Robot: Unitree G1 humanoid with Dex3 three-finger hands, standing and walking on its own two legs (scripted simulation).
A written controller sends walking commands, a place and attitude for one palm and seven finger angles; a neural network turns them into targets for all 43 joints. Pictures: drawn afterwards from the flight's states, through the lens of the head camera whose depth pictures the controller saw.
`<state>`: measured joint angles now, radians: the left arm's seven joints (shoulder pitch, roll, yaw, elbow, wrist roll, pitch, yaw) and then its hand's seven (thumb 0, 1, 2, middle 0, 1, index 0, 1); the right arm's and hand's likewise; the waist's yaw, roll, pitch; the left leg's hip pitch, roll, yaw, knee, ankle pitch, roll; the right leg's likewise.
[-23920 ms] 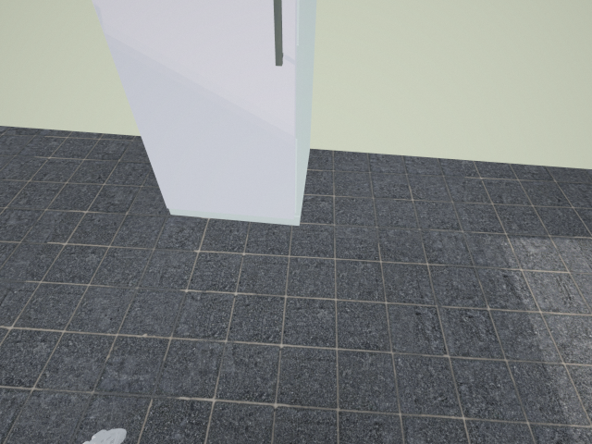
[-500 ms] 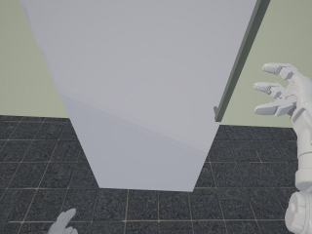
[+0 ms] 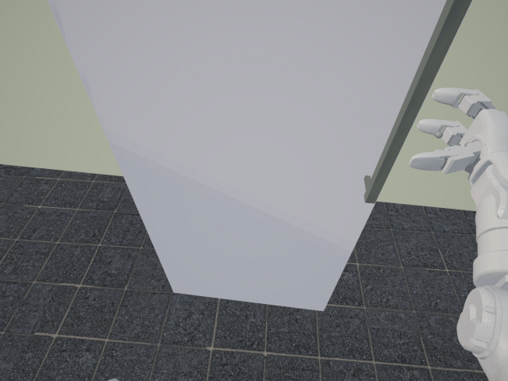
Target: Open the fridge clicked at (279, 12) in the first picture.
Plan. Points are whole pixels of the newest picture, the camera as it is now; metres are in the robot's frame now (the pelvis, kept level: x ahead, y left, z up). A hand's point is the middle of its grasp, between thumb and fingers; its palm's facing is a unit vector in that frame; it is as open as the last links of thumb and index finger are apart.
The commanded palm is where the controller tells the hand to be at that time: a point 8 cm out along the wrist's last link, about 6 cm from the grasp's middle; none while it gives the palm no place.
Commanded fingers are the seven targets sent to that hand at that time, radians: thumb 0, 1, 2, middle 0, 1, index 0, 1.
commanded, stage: move the hooked fingers beside the handle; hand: right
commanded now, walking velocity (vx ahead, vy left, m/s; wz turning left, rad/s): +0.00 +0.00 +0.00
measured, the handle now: (409, 95) +0.49 -0.15 +0.24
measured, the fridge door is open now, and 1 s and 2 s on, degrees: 0 0 0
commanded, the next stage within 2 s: feel for the door with the fingertips in 0.76 s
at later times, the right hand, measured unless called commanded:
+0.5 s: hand (437, 139) +0.42 -0.19 +0.21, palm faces +0.05 +1.00 +0.00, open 14.0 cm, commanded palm +0.40 -0.25 +0.20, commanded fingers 0.00 0.50 -0.30 0.30 1.20 0.30 1.20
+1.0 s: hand (435, 142) +0.44 -0.20 +0.20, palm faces +0.04 +1.00 +0.00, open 14.0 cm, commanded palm +0.41 -0.24 +0.20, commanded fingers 0.00 0.50 -0.30 0.30 1.20 0.30 1.20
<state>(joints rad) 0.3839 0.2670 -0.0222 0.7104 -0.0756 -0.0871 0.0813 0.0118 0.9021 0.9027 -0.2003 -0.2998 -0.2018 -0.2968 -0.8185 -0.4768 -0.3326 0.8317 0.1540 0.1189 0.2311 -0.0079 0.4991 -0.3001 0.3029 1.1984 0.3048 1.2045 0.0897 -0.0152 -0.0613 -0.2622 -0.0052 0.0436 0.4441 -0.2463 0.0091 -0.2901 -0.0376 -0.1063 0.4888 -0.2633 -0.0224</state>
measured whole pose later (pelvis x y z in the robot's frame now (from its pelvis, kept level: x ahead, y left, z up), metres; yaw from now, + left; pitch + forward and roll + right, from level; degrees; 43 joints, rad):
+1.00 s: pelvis -0.01 +0.01 +0.00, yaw -1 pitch +3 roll +1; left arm 0.38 0.29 -0.01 0.73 -0.09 -0.08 0.09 0.01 0.90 0.90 -0.20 -0.30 -0.20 -0.30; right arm -0.80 -0.48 -0.30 0.80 0.17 0.13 0.23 -0.01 0.50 -0.30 0.30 1.20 0.30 1.20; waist 0.08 -0.02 -0.05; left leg -0.26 -0.02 0.06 0.45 -0.25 0.03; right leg -0.30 -0.05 -0.08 0.50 -0.26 -0.01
